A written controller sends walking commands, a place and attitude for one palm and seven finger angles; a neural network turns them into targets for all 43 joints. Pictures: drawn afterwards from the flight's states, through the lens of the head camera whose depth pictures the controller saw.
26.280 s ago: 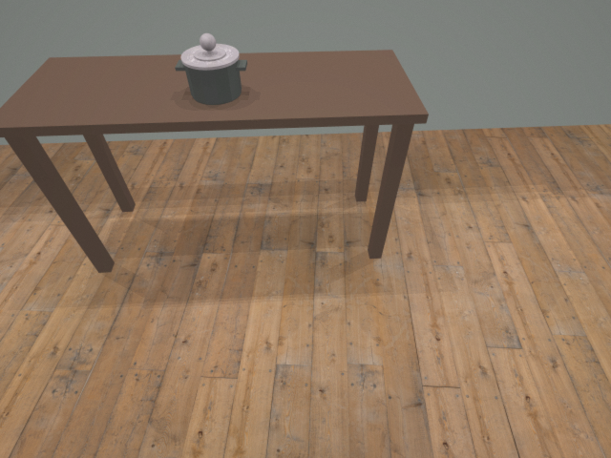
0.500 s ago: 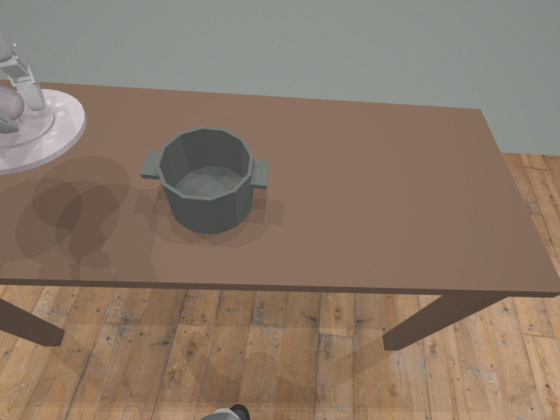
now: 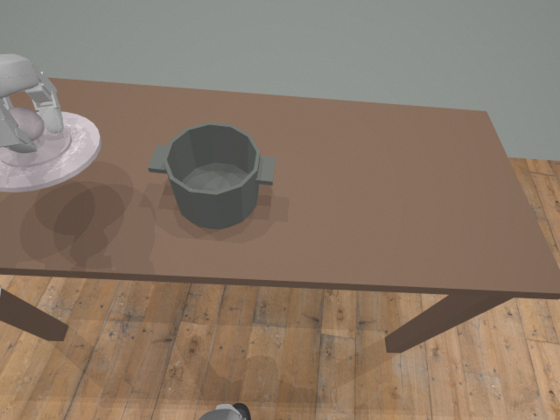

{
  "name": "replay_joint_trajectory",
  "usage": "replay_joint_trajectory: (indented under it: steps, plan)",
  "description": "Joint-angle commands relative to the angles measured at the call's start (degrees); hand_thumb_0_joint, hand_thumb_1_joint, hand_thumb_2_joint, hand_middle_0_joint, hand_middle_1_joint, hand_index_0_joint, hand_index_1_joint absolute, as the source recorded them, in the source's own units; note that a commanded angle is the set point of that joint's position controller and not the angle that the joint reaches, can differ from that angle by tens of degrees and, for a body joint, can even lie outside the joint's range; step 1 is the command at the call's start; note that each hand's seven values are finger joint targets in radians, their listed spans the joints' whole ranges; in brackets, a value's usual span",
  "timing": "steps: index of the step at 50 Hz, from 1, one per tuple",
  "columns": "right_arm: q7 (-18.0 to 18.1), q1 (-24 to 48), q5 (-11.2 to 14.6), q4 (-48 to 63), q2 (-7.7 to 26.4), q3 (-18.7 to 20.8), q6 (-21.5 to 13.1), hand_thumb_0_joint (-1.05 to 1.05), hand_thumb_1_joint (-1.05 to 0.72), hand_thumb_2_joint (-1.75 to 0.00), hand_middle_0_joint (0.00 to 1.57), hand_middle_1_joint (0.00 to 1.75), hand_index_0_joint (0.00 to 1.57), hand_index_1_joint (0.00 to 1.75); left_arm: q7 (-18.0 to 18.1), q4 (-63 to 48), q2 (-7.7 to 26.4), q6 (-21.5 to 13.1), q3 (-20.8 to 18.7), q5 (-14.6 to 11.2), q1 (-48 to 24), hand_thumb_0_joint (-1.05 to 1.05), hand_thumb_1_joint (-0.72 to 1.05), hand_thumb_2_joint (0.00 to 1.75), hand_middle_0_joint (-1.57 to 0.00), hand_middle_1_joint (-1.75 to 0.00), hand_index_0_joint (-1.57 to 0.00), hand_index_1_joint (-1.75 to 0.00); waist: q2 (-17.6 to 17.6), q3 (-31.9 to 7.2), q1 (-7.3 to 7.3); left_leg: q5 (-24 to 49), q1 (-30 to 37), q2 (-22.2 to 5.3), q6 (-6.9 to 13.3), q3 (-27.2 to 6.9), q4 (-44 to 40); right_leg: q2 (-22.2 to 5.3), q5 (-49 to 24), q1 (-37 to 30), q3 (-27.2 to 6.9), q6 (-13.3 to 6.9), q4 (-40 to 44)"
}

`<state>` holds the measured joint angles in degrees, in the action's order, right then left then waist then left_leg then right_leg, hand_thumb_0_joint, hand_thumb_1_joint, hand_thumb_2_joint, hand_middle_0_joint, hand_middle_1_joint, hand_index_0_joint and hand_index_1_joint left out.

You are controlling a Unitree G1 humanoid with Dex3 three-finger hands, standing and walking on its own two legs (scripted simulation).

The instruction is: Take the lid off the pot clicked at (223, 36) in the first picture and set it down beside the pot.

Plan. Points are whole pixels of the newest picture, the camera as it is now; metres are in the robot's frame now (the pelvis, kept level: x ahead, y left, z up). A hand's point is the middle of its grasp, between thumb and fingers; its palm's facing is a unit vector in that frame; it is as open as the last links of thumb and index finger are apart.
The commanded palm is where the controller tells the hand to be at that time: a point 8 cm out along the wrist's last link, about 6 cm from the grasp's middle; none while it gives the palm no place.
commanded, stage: lower the lid onto the table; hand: left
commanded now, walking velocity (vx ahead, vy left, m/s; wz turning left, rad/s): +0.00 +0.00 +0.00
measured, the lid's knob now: (23, 124) +0.48 +0.33 +0.12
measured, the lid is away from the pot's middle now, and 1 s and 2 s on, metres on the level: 0.24 0.24 0.26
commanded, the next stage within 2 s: open the fingers wide in 1.90 s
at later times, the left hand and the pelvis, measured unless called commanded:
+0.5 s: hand (30, 143) +0.45 +0.32 +0.11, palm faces -0.48 -0.11 -0.87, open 6.6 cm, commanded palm +0.53 +0.33 +0.19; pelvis +0.00 +0.01 +0.00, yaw -1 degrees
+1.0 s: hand (34, 155) +0.46 +0.34 +0.08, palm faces -0.51 -0.12 -0.85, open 6.5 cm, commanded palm +0.54 +0.34 +0.15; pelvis +0.00 +0.02 -0.01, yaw -1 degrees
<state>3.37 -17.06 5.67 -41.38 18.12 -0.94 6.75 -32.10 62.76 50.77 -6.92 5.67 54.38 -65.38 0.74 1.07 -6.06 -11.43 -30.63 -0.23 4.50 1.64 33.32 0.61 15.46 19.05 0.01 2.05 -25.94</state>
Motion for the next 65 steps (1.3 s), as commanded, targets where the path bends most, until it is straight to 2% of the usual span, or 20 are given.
replay_joint_trajectory:
  steps: [1, 4, 6, 8, 10, 15, 20, 25, 31, 34, 39, 41, 44, 45, 51, 54, 56, 58, 64, 65]
  plan:
    - [1.33, -6.07, -0.44, 3.35, 11.88, 3.58, -1.81, 0.0, -0.9, -0.9, 0.2, 0.3, 0.2, 0.3, 4.12, -16.06, 19.04, -2.28, -6.35, -1.64, -32.67, 0.0, 0.77, 0.79, -0.92, -1.07, -0.96, -1.07, 12.04, -28.22, -0.54, 13.06, 33.51, -0.62, 0.9, -3.4, -2.18, 4.6, -11.56, 8.19, 3.6, -3.7, 1.51]
    - [1.4, -6.07, -0.39, 3.34, 12.44, 3.6, -1.31, 0.0, -0.9, -0.9, 0.2, 0.3, 0.2, 0.3, 3.76, -12.64, 21.0, -2.25, -8.31, -2.25, -30.57, 0.0, 0.77, 0.79, -0.92, -1.07, -0.96, -1.07, 7.65, -26.18, -0.61, 8.53, 28.93, 0.05, 1.12, -3.34, -2.3, 4.53, -9.89, 7.31, 3.6, -3.34, 2.11]
    - [1.22, -5.77, 0.01, 3.36, 12.14, 3.68, -1.62, 0.0, -0.9, -0.9, 0.2, 0.3, 0.2, 0.3, 3.81, -12.84, 17.2, -2.48, -4.81, -2.03, -30.61, 0.0, 0.77, 0.79, -0.92, -1.07, -0.96, -1.07, 8.96, -24.66, -0.77, 9.99, 29.03, -0.69, 0.77, -2.98, -2.06, 4.22, -9.73, 9.11, 3.58, -3.51, 1.63]
    - [1.2, -6.51, -0.34, 3.16, 12.43, 3.85, -1.09, 0.0, -0.9, -0.9, 0.2, 0.3, 0.2, 0.3, 4.81, -14.69, 18.93, -2.52, -5.87, -0.56, -31.85, 0.0, 0.77, 0.79, -0.92, -1.07, -0.96, -1.07, 11.17, -26.29, -0.8, 9.99, 31.05, -0.51, 0.53, -3.58, -1.7, 4.79, -8.79, 10.27, 3.69, -3.71, 1.48]
    - [1.25, -6.73, -0.28, 3.17, 12.05, 3.79, -1.6, 0.0, -0.9, -0.9, 0.2, 0.3, 0.2, 0.3, 5.01, -12.58, 16.57, -2.84, -4.51, -0.69, -30.05, 0.0, 0.77, 0.79, -0.92, -1.07, -0.96, -1.07, 10.67, -24.59, -1.13, 8.84, 30.61, -0.72, 0.42, -3.71, -1.61, 4.85, -7.68, 11.58, 3.72, -3.73, 1.46]
    - [1.54, -7.27, -0.09, 2.92, 12.55, 3.89, -1.36, 0.0, -0.9, -0.9, 0.2, 0.3, 0.2, 0.3, 4.64, -11.81, 18.18, -3.05, -5.92, -2.35, -29.75, 0.0, 0.77, 0.79, -0.92, -1.07, -0.96, -1.07, 6.75, -25.34, -1.43, 5.56, 27.85, -0.69, 0.79, -3.37, -1.71, 4.47, -6.77, 10.1, 3.22, -3.3, 1.53]
    - [2.2, -7.83, -0.51, 3.02, 12.28, 3.94, -1.98, 0.0, -0.9, -0.9, 0.2, 0.3, 0.2, 0.3, 5.84, -14.56, 17.5, -4.39, -5.48, -0.99, -30.4, 0.0, 0.77, 0.79, -0.92, -1.07, -0.96, -1.07, 11.99, -27.17, -1.24, 6.5, 31.57, -0.87, 0.49, -4.35, -1.51, 4.9, -6.14, 13.05, 3.39, -3.89, 0.88]
    - [2.41, -8.68, -0.27, 2.62, 12.78, 3.67, -2.43, 0.0, -0.9, -0.9, 0.2, 0.3, 0.2, 0.3, 6.4, -10.87, 19.94, -4.24, -7.79, -2.17, -27.81, 0.0, 0.77, 0.79, -0.92, -1.07, -0.96, -1.07, 7.59, -25.73, -1.31, 4.89, 27.09, -0.78, 0.78, -3.93, -1.69, 4.55, -6.51, 11.23, 3.06, -3.56, 0.74]
    - [2.52, -8.93, -0.72, 3.09, 12.59, 3.68, -2.7, 0.0, -0.9, -0.9, 0.2, 0.3, 0.2, 0.3, 7.68, -13.44, 20.32, -5.23, -7.54, 0.53, -29.14, 0.0, 0.77, 0.79, -0.92, -1.07, -0.96, -1.07, 13.4, -28.61, -0.64, 12.35, 31.34, -1.13, 0.2, -4.6, -0.45, 4.91, -9.23, 13.7, 3.31, -4.29, -1.04]
    - [2.22, -9.72, -0.74, 2.67, 12.69, 3.79, -2.45, 0.0, -0.9, -0.9, 0.2, 0.3, 0.2, 0.3, 7.61, -10.05, 20.86, -4.72, -8.71, -0.45, -27.35, 0.0, 0.77, 0.79, -0.92, -1.07, -0.96, -1.07, 9.92, -28.1, -1.26, 12.4, 30.03, -1.11, 0.42, -4.44, 0.79, 4.97, -9.63, 13.54, 3.19, -3.76, -1.18]
    - [1.88, -10.28, -1.01, 2.34, 12.7, 4.38, -1.89, 0.0, -0.9, -0.9, 0.2, 0.3, 0.2, 0.3, 7.33, -10.99, 17.18, -4.72, -6.1, -0.09, -28.37, 0.0, 0.77, 0.79, -0.92, -1.07, -0.96, -1.07, 12.24, -27.99, -1.6, 14.95, 32.24, -1.59, 0.01, -5.2, 1.6, 5.2, -8.34, 17.32, 3.44, -3.84, -1.38]
    - [2.21, -10.03, -1.29, 2.9, 12.72, 4.45, -1.82, 0.0, -0.9, -0.9, 0.2, 0.3, 0.2, 0.3, 7.55, -13.31, 18.67, -5.62, -7.64, 0.17, -28.01, 0.0, 0.77, 0.79, -0.92, -1.07, -0.96, -1.07, 11.95, -31.42, -0.95, 18.35, 33.66, -1.5, 0.18, -5.37, 2.11, 5.13, -10.24, 16.67, 3.32, -3.96, -1.93]
    - [1.98, -10.31, -1.0, 2.25, 12.61, 4.47, -1.65, 0.0, -0.9, -0.9, 0.2, 0.3, 0.2, 0.3, 7.3, -9.36, 15.68, -5.17, -6.01, -1.2, -26.27, 0.0, 0.77, 0.79, -0.92, -1.07, -0.96, -1.07, 9.72, -27.25, -2.08, 13.77, 30.86, -1.64, 0.22, -5.2, 2.21, 5.04, -7.65, 18.43, 3.27, -3.6, -1.39]
    - [2.08, -10.52, -1.07, 2.47, 12.96, 4.52, -1.56, 0.0, -0.9, -0.9, 0.2, 0.3, 0.2, 0.3, 7.37, -9.81, 17.39, -5.32, -7.37, -1.2, -26.16, 0.0, 0.77, 0.79, -0.92, -1.07, -0.96, -1.07, 8.11, -27.97, -1.8, 11.94, 29.74, -1.41, 0.36, -5.48, 1.83, 5.1, -7.38, 17.49, 3.33, -3.61, -1.36]
    - [2.52, -10.18, -1.37, 3.1, 12.4, 4.19, -1.95, 0.0, -0.9, -0.9, 0.2, 0.3, 0.2, 0.3, 9.05, -12.84, 17.03, -6.69, -6.77, 0.74, -27.4, 0.0, 0.77, 0.79, -0.92, -1.07, -0.96, -1.07, 14.34, -29.25, -1.26, 13.26, 32.75, -2.01, -0.29, -6.7, 1.6, 5.21, -6.04, 20.81, 3.29, -4.38, -2.3]
    - [2.81, -10.29, -1.14, 3.24, 12.81, 4.01, -1.93, 0.0, -0.9, -0.9, 0.2, 0.3, 0.2, 0.3, 9.56, -10.36, 18.37, -6.26, -7.89, -0.06, -26.41, 0.0, 0.77, 0.79, -0.92, -1.07, -0.96, -1.07, 10.45, -28.75, -1.74, 6.82, 28.8, -1.48, 0.1, -6.54, 1.28, 4.96, -4.56, 19.17, 2.98, -4.11, -2.11]
    - [2.66, -10.29, -0.96, 3.08, 12.56, 3.98, -2.64, 0.0, -0.9, -0.9, 0.2, 0.3, 0.2, 0.3, 9.55, -12.3, 15.56, -6.2, -5.87, -0.78, -27.76, 0.0, 0.77, 0.79, -0.92, -1.07, -0.96, -1.07, 12.37, -29.02, -1.51, 8.63, 30.3, -2.22, -0.03, -6.29, 0.97, 4.73, -4.83, 19.72, 2.97, -4.32, -2.37]
    - [3.07, -11.21, -1.45, 3.06, 12.82, 4.14, -2.35, 0.0, -0.9, -0.9, 0.2, 0.3, 0.2, 0.3, 10.59, -12.69, 18.77, -6.4, -8.09, 0.71, -27.99, 0.0, 0.77, 0.79, -0.92, -1.07, -0.96, -1.07, 13.02, -32.06, -1.73, 10.4, 32.65, -1.73, -0.1, -7.14, 1.78, 5.17, -5.53, 20.24, 2.91, -4.29, -2.84]
    - [3.15, -11.37, -1.1, 2.69, 12.66, 3.94, -3.09, 0.0, -0.9, -0.9, 0.2, 0.3, 0.2, 0.3, 11.11, -8.87, 14.56, -5.91, -5.61, -0.34, -26.07, 0.0, 0.77, 0.79, -0.92, -1.07, -0.96, -1.07, 11.34, -27.59, -2.27, 5.3, 29.54, -2.2, -0.29, -7.57, 0.76, 4.97, -2.49, 22.52, 2.73, -4.3, -2.59]
    - [3.28, -11.79, -1.39, 2.62, 13.16, 4.09, -3.06, 0.0, -0.9, -0.9, 0.2, 0.3, 0.2, 0.3, 11.4, -9.72, 16.55, -6.19, -7.16, 0.07, -26.11, 0.0, 0.77, 0.79, -0.92, -1.07, -0.96, -1.07, 10.32, -28.95, -2.23, 4.71, 29.78, -2.21, -0.16, -7.84, 0.82, 4.91, -2.74, 22.07, 2.63, -4.23, -2.55]
